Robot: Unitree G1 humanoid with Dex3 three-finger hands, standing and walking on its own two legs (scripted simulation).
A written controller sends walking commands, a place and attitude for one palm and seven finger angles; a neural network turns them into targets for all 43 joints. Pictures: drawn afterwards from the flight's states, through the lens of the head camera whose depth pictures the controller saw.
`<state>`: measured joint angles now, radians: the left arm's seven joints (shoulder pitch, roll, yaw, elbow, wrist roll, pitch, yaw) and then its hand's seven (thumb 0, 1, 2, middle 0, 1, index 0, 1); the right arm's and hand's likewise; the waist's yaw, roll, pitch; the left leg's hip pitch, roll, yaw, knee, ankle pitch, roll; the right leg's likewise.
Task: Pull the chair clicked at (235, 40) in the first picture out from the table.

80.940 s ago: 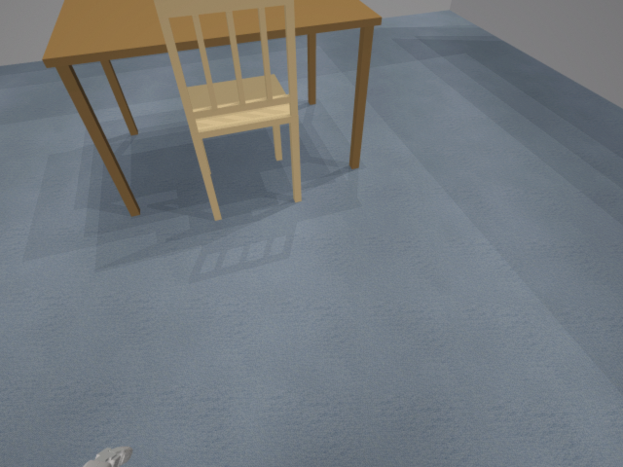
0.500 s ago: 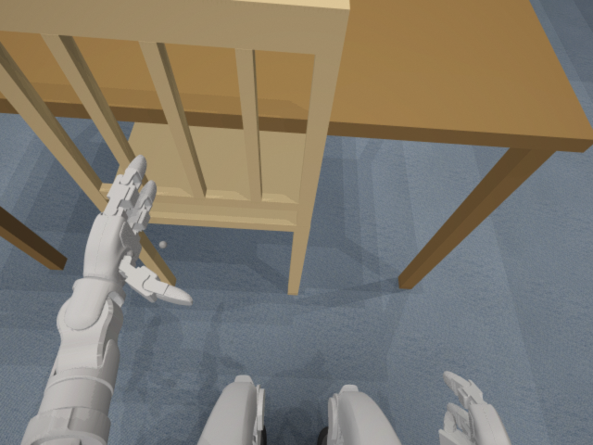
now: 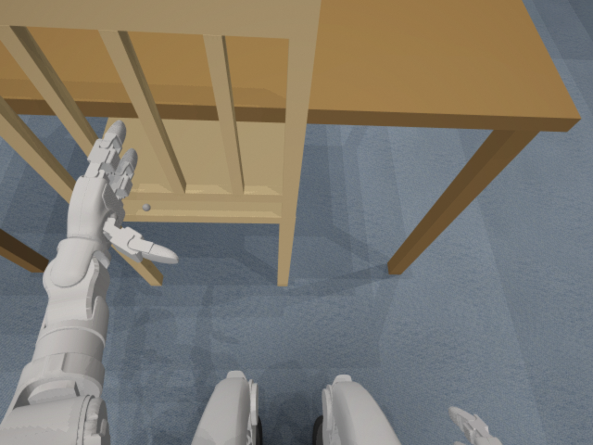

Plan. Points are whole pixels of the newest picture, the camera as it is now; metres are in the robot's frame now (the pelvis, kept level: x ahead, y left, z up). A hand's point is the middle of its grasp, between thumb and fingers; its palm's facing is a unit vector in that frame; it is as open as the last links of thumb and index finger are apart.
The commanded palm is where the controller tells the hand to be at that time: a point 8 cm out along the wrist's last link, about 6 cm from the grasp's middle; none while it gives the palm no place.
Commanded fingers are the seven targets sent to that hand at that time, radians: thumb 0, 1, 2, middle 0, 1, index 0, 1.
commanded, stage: push the fingers through the gap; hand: left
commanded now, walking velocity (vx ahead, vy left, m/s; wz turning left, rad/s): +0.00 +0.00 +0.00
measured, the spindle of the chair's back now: (154, 128) +0.53 +0.20 +0.05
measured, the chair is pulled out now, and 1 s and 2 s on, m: -0.11 -0.11 -0.09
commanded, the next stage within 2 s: hook a spindle and tug to test in 0.96 s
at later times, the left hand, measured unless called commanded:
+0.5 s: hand (164, 180) +0.46 +0.19 +0.02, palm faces -0.03 -1.00 -0.04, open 16.9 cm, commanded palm +0.45 +0.23 +0.03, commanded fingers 0.00 -0.50 0.30 -0.06 -0.08 -0.06 -0.08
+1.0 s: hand (164, 177) +0.47 +0.19 +0.02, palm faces -0.02 -1.00 -0.05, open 16.9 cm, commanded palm +0.45 +0.23 +0.03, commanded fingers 0.00 -0.50 0.30 -0.06 -0.08 -0.06 -0.08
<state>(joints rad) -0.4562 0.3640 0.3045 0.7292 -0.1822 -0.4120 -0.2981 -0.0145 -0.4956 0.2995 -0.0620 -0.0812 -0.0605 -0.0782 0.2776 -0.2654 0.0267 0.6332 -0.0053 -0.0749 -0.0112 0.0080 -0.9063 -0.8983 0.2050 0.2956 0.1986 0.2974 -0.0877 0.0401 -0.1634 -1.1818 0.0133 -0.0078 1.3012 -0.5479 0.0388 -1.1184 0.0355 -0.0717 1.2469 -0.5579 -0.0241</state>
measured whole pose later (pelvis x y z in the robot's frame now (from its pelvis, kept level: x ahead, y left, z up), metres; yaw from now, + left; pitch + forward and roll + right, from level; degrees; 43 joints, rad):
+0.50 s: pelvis +0.00 +0.00 +0.00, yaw +0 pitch +27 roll -4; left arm -0.66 0.39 0.34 0.94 -0.12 -0.43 -0.26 -0.01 -0.50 0.30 -0.06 -0.08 -0.06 -0.08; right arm 0.29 -0.26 0.04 0.65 -0.03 -0.05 0.00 0.01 -0.91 -0.90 0.21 0.30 0.20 0.30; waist -0.12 0.05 -0.16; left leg -1.23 0.01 -0.01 1.31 -0.54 0.04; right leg -1.17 0.04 -0.07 1.26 -0.55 -0.02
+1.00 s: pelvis -0.01 -0.01 -0.01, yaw +0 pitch +27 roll -4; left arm -0.72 0.43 0.37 1.03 -0.11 -0.47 -0.27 -0.01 -0.50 0.30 -0.06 -0.08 -0.07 -0.08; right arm 0.29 -0.27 0.04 0.65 -0.03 -0.02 0.00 0.01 -0.91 -0.90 0.20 0.30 0.20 0.30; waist -0.13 0.04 -0.15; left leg -1.26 0.02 -0.02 1.33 -0.54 0.03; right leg -1.19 0.04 -0.08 1.27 -0.55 -0.03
